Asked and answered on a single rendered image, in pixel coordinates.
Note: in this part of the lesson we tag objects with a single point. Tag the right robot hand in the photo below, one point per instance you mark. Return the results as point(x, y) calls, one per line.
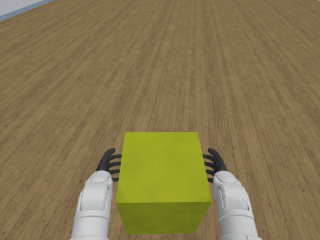
point(217, 165)

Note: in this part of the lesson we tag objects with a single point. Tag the robot left forearm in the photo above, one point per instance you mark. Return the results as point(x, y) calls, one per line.
point(92, 215)

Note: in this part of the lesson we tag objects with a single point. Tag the robot right forearm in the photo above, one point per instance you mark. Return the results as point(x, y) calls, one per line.
point(234, 208)

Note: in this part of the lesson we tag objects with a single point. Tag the left robot hand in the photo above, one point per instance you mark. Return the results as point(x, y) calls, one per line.
point(104, 164)

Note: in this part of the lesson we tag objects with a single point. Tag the carton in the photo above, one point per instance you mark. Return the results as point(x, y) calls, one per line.
point(163, 186)

